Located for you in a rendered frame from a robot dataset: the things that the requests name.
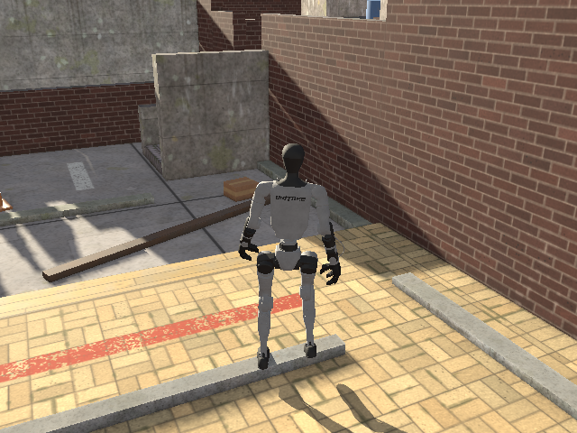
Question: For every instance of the right robot upper arm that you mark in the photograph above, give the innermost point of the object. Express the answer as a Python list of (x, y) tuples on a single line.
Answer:
[(323, 212)]

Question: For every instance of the left robot hand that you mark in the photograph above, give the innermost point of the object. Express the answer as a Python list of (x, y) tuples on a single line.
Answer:
[(251, 247)]

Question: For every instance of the right robot hand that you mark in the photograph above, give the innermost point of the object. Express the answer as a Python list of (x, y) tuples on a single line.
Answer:
[(335, 272)]

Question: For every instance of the left robot upper arm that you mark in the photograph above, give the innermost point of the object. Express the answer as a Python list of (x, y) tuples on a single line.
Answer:
[(258, 201)]

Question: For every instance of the left robot forearm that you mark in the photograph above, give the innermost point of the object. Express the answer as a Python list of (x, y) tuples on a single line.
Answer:
[(247, 234)]

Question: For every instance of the right robot forearm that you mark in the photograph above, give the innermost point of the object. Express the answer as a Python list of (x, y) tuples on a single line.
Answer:
[(330, 247)]

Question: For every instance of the robot right thigh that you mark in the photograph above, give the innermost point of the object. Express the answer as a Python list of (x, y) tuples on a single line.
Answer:
[(308, 265)]

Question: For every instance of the robot left thigh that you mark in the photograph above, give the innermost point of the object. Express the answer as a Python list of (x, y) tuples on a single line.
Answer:
[(265, 271)]

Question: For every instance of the robot thigh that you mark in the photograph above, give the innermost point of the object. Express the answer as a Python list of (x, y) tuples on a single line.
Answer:
[(308, 265), (265, 271)]

